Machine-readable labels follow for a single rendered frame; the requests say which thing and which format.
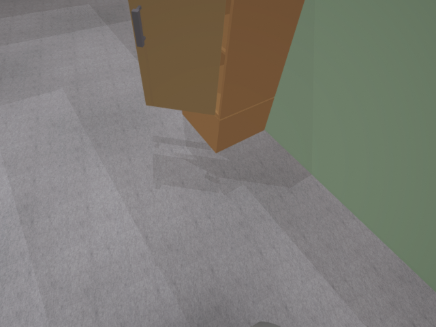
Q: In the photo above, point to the handle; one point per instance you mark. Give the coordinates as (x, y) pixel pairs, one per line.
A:
(138, 26)

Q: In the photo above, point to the cupboard door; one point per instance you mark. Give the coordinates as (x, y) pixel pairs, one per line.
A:
(180, 60)

